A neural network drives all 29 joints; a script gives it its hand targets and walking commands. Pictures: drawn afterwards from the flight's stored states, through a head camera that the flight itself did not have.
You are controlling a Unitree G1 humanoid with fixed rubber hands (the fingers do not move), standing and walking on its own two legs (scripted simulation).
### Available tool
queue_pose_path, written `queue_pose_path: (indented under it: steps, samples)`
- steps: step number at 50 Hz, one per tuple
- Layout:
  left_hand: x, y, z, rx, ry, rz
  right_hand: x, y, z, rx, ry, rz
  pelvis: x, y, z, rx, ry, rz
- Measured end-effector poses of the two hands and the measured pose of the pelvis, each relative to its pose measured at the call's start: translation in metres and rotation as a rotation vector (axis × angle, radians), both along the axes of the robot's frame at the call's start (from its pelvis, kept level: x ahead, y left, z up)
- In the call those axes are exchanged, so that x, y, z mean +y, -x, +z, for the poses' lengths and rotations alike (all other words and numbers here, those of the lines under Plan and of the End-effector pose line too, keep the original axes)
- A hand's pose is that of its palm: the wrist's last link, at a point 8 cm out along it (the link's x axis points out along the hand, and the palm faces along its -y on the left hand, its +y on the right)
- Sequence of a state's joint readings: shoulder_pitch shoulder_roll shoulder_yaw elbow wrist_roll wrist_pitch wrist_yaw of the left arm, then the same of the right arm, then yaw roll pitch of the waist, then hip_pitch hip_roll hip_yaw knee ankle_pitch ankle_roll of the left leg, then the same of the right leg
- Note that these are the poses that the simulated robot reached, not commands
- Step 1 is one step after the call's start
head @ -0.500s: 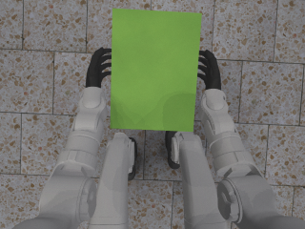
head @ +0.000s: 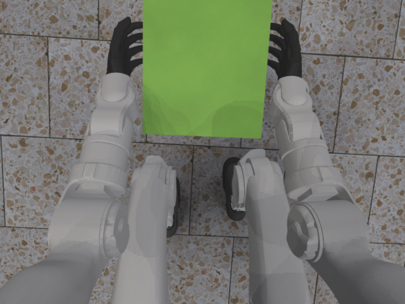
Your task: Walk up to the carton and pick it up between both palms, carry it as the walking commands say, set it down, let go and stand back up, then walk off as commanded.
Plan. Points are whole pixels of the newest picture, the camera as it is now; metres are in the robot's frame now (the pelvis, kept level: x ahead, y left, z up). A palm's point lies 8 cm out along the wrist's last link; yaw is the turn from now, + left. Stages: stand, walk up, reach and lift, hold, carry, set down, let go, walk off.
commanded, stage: set down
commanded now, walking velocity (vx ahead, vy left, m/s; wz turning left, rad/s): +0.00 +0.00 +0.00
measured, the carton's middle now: (204, 66) +0.49 -0.01 -0.24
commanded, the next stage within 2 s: none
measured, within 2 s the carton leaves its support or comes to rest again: neither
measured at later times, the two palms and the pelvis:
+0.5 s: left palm (128, 65) +0.49 +0.13 -0.21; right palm (277, 61) +0.49 -0.15 -0.21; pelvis -0.05 -0.01 -0.08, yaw +1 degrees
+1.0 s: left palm (140, 68) +0.50 +0.13 -0.28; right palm (272, 59) +0.51 -0.16 -0.26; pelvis -0.03 +0.00 -0.11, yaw +1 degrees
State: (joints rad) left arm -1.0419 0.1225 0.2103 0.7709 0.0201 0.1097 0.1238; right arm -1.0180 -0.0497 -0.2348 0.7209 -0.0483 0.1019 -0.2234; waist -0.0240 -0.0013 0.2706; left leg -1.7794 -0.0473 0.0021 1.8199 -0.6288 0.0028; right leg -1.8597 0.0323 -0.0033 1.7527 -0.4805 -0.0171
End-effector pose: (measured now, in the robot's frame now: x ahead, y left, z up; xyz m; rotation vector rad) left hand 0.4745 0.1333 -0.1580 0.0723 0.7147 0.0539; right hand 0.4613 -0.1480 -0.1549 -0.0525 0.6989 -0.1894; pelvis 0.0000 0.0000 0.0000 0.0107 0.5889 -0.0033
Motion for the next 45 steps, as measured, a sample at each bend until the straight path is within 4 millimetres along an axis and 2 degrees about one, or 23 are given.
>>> queue_pose_path:
  steps: [5,12,16,21,26,31,34,39,45]
  samples:
    - [0.003,-0.001,-0.022,-0.003,-0.011,0.002,0.003,-0.003,-0.024,-0.002,0.003,0.016,-0.002,0.008,-0.014,-0.051,-0.005,0.011]
    - [0.003,0.0,-0.055,-0.026,-0.011,0.009,0.002,-0.003,-0.058,-0.027,-0.003,0.02,-0.005,0.033,-0.042,-0.122,-0.011,0.018]
    - [-0.002,0.002,-0.05,-0.025,-0.018,0.003,-0.002,-0.002,-0.051,-0.027,-0.007,0.013,-0.006,0.042,-0.056,-0.159,-0.012,0.018]
    - [-0.004,-0.011,-0.04,-0.012,0.015,0.036,-0.004,-0.015,-0.043,-0.023,-0.06,-0.021,-0.007,0.05,-0.067,-0.181,-0.014,0.017]
    - [0.002,-0.021,-0.06,0.021,0.027,0.047,0.001,-0.035,-0.057,-0.011,-0.118,-0.043,-0.008,0.047,-0.078,-0.133,-0.017,0.018]
    - [0.004,-0.023,-0.109,0.097,0.027,0.037,0.003,-0.046,-0.098,0.05,-0.113,-0.033,-0.008,0.034,-0.088,-0.077,-0.017,0.02]
    - [-0.004,-0.029,-0.131,0.116,0.006,-0.02,-0.007,-0.058,-0.11,0.074,-0.057,0.004,-0.006,0.023,-0.091,-0.052,-0.014,0.021]
    - [-0.009,-0.042,-0.128,0.071,-0.026,-0.071,-0.012,-0.061,-0.112,0.058,0.001,0.068,-0.003,0.016,-0.097,-0.058,-0.005,0.024]
    - [-0.007,-0.04,-0.122,0.045,-0.041,-0.057,-0.009,-0.057,-0.106,0.034,0.037,0.083,-0.001,0.023,-0.107,-0.091,0.0,0.024]
